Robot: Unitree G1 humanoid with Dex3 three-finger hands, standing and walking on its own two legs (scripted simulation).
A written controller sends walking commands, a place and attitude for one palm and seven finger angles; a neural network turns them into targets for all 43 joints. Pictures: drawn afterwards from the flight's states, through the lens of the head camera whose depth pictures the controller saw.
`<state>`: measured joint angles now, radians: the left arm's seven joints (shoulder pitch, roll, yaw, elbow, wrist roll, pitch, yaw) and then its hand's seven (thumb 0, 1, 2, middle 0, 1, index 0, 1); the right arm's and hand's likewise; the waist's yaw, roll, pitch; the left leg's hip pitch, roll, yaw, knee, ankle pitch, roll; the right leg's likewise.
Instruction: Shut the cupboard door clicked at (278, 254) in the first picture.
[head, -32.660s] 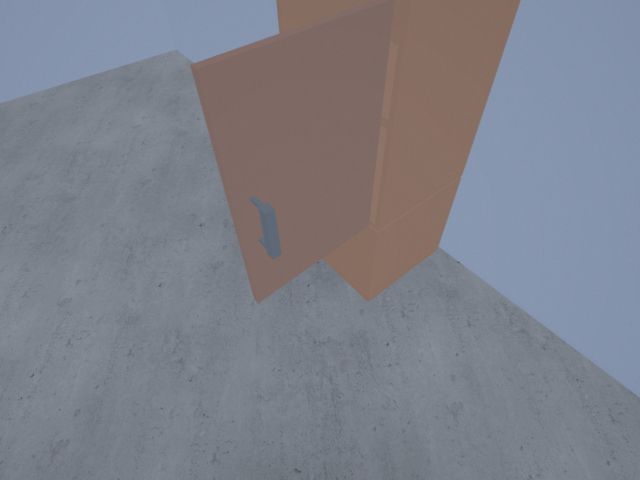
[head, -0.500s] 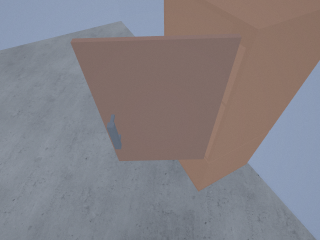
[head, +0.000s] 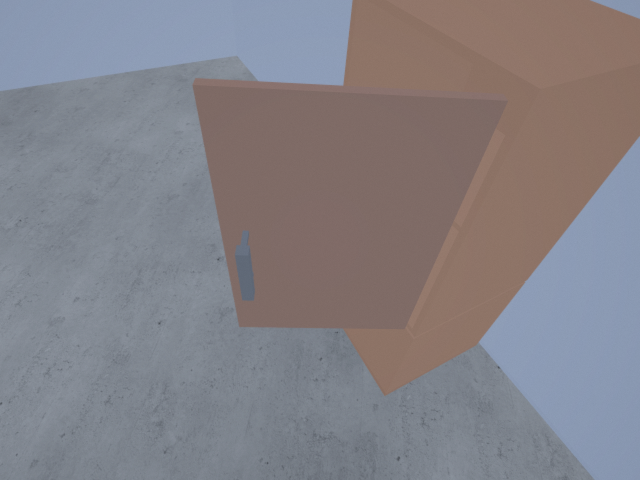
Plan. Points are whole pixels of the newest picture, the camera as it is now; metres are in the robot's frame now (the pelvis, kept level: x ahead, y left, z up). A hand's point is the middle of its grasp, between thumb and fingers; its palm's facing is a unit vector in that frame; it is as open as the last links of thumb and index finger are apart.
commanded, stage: come to a stop and stand still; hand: left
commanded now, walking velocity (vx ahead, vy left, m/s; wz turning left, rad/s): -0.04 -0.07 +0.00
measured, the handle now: (246, 266) +0.47 +0.16 -0.08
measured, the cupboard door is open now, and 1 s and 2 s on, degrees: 63 63 63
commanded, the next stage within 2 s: look again from close up in 0.38 s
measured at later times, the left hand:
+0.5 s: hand out of the picture -0.01 +0.14 -0.18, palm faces +0.05 -0.99 -0.15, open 7.3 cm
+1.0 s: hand out of the picture -0.02 +0.18 -0.17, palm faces +0.01 -0.97 -0.23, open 7.4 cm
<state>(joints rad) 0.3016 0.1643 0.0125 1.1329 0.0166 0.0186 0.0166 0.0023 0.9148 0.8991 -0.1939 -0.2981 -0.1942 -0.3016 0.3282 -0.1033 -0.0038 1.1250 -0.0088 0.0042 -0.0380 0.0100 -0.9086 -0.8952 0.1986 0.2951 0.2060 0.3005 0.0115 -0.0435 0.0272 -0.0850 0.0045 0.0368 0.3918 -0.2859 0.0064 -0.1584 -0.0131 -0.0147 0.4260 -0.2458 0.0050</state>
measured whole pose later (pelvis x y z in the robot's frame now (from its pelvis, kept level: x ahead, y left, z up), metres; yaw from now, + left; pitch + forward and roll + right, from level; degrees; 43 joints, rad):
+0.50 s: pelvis +0.01 -0.01 +0.00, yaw +1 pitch -1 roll -1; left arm 0.29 0.13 0.00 1.15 0.01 -0.01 0.05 0.01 0.92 0.90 -0.20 -0.30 -0.20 -0.30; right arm 0.29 -0.11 0.00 1.13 0.00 0.00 -0.05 0.01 -0.91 -0.90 0.20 0.29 0.20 0.30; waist 0.01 -0.02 0.04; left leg -0.09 0.04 0.02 0.42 -0.30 -0.02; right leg -0.13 0.02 -0.04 0.39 -0.24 -0.01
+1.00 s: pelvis -0.02 +0.00 -0.01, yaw +0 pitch +0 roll +1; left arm 0.29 0.15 -0.01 1.10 0.01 -0.01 0.03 0.00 0.91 0.90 -0.19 -0.30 -0.19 -0.30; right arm 0.32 -0.16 0.02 1.08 -0.01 -0.02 -0.02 0.01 -0.91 -0.90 0.20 0.29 0.20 0.30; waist 0.00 0.03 0.04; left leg -0.16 -0.02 0.05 0.46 -0.29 0.02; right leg -0.25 -0.04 0.00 0.52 -0.27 0.01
